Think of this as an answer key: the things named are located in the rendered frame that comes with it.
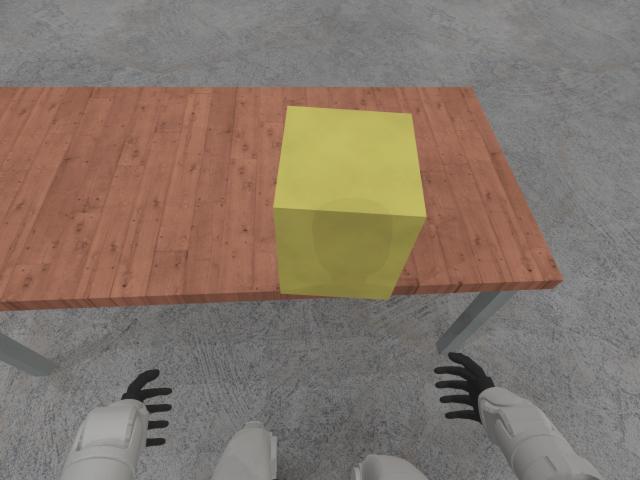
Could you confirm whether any robot left shin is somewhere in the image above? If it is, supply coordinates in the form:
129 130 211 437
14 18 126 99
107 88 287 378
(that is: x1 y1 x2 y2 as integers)
244 421 265 429

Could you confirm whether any carton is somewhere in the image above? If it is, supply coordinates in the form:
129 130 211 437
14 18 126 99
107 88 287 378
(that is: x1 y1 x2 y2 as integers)
273 106 427 300

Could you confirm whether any left robot forearm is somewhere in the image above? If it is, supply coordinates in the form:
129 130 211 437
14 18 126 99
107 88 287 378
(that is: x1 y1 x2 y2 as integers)
60 399 149 480

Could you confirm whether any right robot thigh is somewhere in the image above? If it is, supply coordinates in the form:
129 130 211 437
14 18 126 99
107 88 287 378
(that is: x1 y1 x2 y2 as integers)
351 455 428 480

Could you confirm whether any right robot forearm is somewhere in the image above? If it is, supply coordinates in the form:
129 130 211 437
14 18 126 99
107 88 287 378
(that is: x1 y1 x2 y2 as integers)
478 387 605 480

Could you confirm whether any robot left hand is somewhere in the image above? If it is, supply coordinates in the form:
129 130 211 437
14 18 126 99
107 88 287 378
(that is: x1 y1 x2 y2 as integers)
121 369 172 447

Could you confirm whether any table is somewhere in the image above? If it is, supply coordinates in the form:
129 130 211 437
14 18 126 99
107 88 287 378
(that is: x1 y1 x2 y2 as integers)
0 87 564 377

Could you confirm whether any robot right hand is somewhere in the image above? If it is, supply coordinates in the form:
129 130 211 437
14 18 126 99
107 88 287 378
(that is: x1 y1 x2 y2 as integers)
434 352 495 424

